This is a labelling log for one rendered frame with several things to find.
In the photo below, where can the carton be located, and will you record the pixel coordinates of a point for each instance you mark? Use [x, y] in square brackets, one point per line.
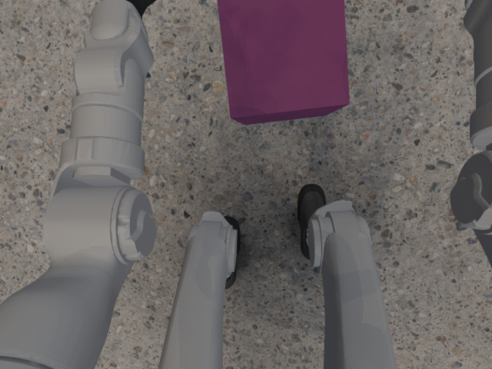
[284, 59]

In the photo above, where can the left robot hand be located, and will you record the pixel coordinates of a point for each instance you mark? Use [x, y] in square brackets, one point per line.
[141, 5]

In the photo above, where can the robot left upper arm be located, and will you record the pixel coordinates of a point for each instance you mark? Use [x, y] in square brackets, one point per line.
[93, 236]

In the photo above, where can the right robot foot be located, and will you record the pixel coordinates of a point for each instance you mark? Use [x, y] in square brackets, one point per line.
[310, 198]

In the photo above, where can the left robot forearm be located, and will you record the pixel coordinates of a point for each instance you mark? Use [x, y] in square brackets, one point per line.
[107, 107]

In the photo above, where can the right robot forearm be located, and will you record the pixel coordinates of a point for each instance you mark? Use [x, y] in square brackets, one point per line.
[478, 22]

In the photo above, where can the robot left thigh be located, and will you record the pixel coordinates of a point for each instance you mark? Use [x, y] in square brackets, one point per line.
[194, 338]

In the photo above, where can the robot right upper arm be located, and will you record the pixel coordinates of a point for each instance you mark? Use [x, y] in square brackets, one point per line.
[471, 198]

